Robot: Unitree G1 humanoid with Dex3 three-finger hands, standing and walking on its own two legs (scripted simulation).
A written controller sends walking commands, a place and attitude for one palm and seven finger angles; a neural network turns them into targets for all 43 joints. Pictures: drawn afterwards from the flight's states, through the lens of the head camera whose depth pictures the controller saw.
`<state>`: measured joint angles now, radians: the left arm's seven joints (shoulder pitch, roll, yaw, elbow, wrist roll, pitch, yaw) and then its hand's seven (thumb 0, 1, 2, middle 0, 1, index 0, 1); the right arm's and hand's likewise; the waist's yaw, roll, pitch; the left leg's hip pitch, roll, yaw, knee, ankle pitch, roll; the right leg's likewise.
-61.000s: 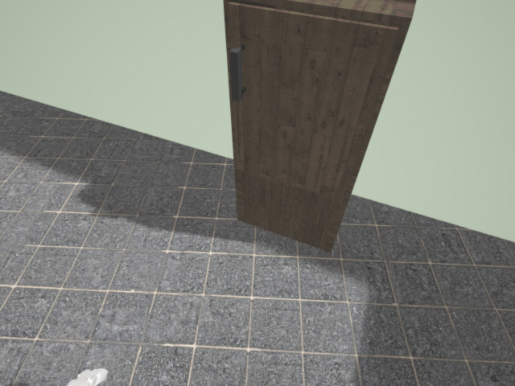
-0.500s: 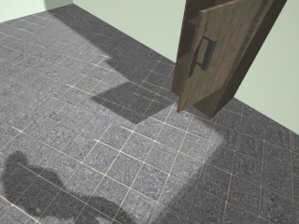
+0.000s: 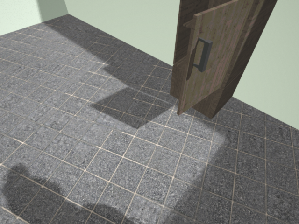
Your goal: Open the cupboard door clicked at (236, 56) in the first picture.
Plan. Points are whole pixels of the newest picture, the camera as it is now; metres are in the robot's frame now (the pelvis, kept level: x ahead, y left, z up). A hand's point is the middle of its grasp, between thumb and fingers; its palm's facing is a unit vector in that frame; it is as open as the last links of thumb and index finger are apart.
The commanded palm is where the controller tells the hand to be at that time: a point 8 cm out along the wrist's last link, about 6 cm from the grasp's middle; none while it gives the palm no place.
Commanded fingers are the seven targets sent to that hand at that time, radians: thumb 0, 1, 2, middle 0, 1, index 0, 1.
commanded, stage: let the arm hang, fingers relaxed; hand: left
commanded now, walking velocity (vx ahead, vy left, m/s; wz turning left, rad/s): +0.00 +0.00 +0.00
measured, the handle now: (201, 54) +0.80 -0.20 +0.03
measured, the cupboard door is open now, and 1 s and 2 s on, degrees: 82 82 82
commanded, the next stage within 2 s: look to check the result in 0.12 s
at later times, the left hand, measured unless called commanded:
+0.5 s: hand out of the picture -0.01 +0.16 -0.17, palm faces +0.02 -0.98 -0.19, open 7.4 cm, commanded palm none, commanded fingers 0.00 0.90 0.90 -0.20 -0.30 -0.20 -0.30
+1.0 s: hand out of the picture +0.03 +0.16 -0.17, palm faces +0.02 -0.97 -0.22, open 7.4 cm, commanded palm none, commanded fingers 0.00 0.90 0.90 -0.20 -0.30 -0.20 -0.30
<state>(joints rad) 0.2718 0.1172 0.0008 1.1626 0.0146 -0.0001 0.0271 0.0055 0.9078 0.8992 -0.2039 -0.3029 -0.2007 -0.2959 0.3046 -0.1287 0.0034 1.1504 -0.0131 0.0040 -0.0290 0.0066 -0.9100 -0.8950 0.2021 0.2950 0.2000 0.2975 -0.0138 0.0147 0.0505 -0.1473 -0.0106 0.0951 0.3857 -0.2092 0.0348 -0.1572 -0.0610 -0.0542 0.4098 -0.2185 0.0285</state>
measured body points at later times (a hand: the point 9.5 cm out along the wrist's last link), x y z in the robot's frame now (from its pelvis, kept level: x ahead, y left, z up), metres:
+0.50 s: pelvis +0.01 -0.01 +0.00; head +0.02 -0.02 +0.45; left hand -0.01 +0.21 -0.16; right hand -0.01 -0.22 -0.17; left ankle +0.00 +0.09 -0.74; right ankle +0.00 -0.14 -0.74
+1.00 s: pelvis +0.02 -0.02 +0.00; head +0.03 -0.03 +0.45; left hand +0.03 +0.21 -0.15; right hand +0.02 -0.25 -0.16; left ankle +0.00 +0.09 -0.74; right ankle +0.00 -0.14 -0.74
